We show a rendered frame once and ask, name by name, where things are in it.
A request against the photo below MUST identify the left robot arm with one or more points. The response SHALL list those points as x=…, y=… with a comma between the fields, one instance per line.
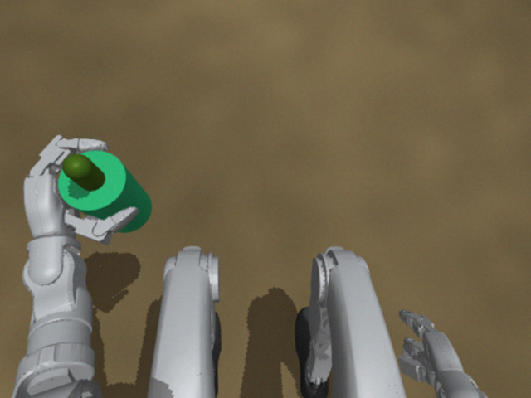
x=59, y=362

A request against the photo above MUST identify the right robot arm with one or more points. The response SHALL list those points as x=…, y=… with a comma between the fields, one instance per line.
x=456, y=384

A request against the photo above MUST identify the right robot foot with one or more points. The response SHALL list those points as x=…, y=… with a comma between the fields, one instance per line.
x=302, y=343

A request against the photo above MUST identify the bottle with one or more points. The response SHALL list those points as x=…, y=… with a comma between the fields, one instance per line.
x=98, y=184

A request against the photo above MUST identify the right robot hand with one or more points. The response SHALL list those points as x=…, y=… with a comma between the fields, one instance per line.
x=422, y=362

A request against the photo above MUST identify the left robot hand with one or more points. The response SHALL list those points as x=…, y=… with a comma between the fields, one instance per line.
x=48, y=214

